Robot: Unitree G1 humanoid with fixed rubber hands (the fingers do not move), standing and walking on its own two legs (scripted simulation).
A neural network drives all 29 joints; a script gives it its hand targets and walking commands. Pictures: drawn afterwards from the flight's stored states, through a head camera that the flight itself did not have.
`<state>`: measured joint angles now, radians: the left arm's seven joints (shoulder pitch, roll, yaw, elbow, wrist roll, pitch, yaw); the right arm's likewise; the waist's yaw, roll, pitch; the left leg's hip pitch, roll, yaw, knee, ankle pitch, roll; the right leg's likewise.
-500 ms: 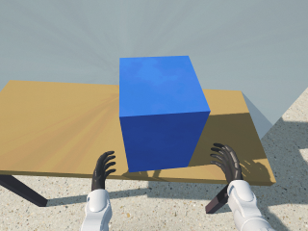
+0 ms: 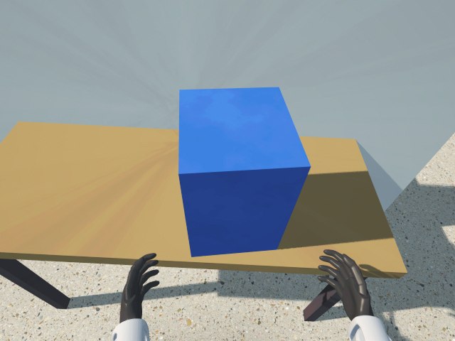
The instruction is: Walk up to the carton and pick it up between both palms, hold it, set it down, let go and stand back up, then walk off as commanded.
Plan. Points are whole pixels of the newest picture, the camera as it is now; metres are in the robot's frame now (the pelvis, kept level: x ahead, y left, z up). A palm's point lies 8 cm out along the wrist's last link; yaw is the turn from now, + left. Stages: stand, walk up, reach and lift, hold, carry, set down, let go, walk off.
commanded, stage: set down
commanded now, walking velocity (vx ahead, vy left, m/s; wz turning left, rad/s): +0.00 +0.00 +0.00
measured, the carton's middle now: (232, 176) +0.44 +0.02 +0.01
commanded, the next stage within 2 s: let go in 1.20 s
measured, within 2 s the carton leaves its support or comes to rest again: neither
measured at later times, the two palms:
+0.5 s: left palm (134, 306) +0.19 +0.18 -0.06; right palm (351, 302) +0.21 -0.20 -0.05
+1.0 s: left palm (129, 315) +0.18 +0.19 -0.07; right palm (353, 313) +0.20 -0.21 -0.06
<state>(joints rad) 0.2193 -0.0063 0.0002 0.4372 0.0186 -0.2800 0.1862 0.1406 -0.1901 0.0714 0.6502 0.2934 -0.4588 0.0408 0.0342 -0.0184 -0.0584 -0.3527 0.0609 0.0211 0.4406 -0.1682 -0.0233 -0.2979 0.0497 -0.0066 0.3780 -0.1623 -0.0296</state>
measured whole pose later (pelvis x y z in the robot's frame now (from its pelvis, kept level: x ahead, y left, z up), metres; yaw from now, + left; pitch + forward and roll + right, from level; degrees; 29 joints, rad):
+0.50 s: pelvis +0.01 +0.00 +0.00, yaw +1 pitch +5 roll +0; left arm 0.22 0.02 -0.01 0.43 0.01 -0.18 0.14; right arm 0.15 -0.19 0.05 0.64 0.23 -0.39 0.04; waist 0.02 -0.03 -0.01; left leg -0.31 0.04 0.02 0.40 -0.16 -0.01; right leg -0.28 0.03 -0.01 0.38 -0.18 -0.02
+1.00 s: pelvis +0.01 +0.00 +0.00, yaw +1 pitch +4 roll +0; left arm 0.22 0.06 0.01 0.43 0.01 -0.05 0.08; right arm 0.18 -0.19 0.03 0.64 0.12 -0.31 0.03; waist 0.02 -0.03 0.01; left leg -0.30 0.03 0.02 0.39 -0.16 -0.01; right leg -0.26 0.02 -0.01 0.38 -0.19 -0.02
